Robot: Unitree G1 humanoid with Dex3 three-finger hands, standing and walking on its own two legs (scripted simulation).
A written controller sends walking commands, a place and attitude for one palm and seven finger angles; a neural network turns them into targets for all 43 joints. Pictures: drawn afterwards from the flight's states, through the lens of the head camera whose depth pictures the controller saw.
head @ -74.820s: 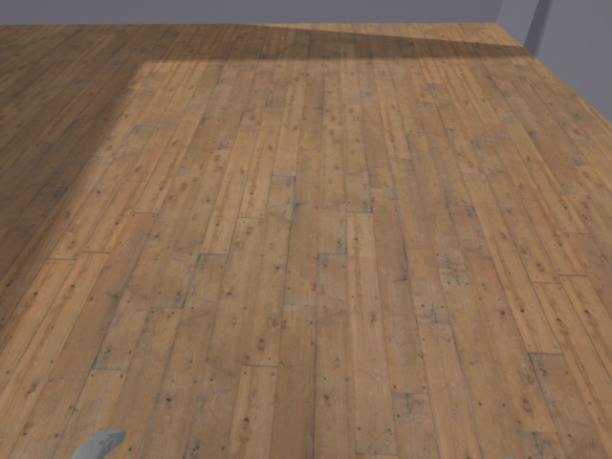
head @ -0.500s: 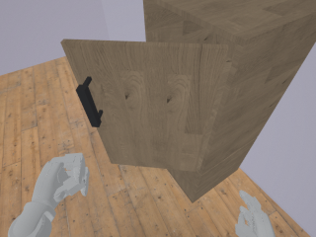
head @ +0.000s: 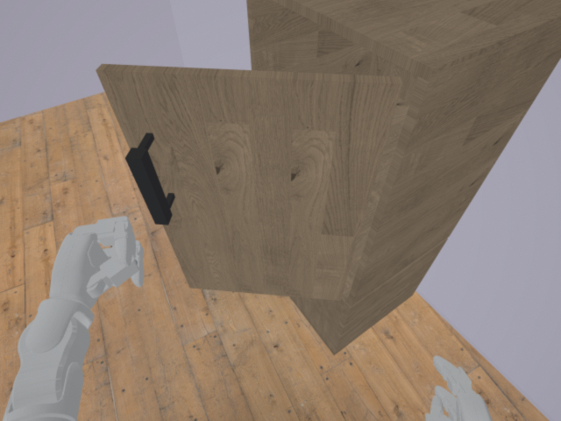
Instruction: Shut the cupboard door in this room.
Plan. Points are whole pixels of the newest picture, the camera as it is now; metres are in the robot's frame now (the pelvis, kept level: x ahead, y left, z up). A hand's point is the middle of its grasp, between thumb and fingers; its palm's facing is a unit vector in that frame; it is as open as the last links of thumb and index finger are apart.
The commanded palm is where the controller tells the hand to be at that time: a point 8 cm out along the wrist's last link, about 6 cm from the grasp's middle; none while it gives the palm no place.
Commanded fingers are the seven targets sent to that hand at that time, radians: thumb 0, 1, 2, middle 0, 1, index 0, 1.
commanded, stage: bring the fist close to the handle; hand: left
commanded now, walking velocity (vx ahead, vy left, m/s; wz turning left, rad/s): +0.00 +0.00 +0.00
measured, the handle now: (155, 180) +0.45 +0.23 +0.09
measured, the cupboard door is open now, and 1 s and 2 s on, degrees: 50 50 36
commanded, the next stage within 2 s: push the door shut along its arc in 0.84 s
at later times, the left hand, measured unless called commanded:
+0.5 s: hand (155, 226) +0.36 +0.20 +0.09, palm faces -0.04 -1.00 -0.03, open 3.1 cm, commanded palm +0.34 +0.25 +0.10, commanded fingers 0.00 0.90 0.90 -1.30 -1.50 -1.30 -1.50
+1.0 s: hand (155, 228) +0.35 +0.20 +0.09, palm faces -0.02 -1.00 -0.05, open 3.1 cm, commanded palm +0.34 +0.24 +0.10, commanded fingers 0.00 0.90 0.90 -1.30 -1.50 -1.30 -1.50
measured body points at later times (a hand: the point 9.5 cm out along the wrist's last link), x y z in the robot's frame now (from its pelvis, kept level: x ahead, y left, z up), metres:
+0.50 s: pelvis +0.00 +0.02 +0.00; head +0.04 +0.01 +0.45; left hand +0.36 +0.26 +0.09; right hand +0.13 -0.24 -0.10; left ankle +0.00 +0.11 -0.71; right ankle -0.01 -0.11 -0.71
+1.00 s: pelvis -0.01 +0.01 +0.00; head +0.03 +0.00 +0.45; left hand +0.35 +0.25 +0.10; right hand +0.13 -0.25 -0.09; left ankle +0.00 +0.11 -0.71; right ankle -0.01 -0.11 -0.71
